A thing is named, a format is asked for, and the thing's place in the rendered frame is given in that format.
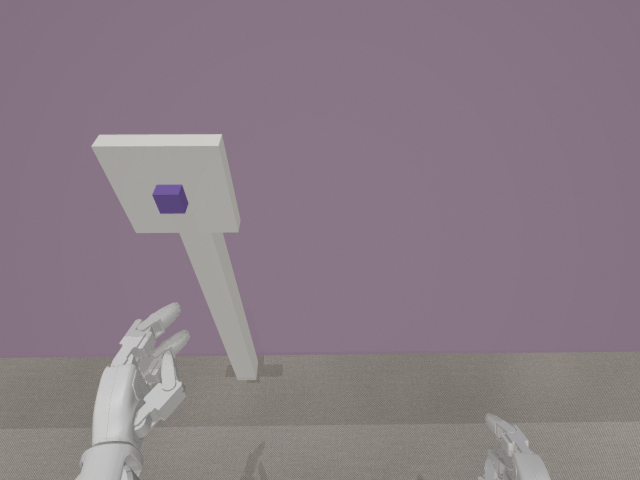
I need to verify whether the button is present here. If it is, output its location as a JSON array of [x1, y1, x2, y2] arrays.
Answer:
[[152, 185, 188, 214]]

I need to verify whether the robot left forearm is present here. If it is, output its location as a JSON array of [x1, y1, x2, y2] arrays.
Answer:
[[75, 441, 144, 480]]

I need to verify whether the left robot hand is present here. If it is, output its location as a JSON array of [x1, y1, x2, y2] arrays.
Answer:
[[92, 302, 190, 450]]

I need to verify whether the panel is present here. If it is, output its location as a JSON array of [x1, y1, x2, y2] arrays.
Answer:
[[91, 134, 258, 380]]

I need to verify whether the right robot hand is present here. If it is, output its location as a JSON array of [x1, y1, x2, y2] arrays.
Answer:
[[478, 413, 551, 480]]

